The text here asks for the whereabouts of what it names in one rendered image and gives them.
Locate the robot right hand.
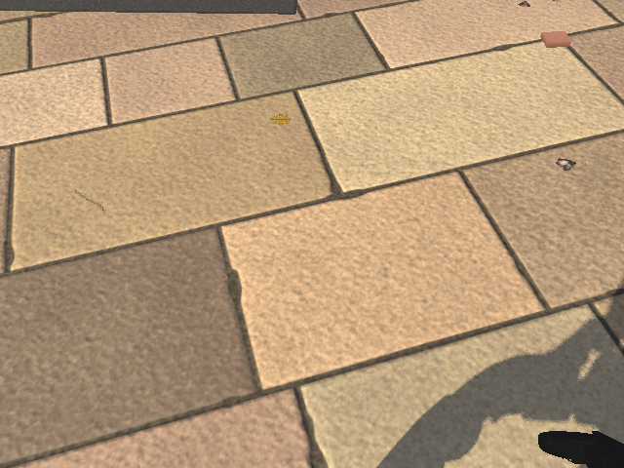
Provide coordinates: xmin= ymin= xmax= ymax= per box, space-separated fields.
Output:
xmin=538 ymin=431 xmax=624 ymax=468

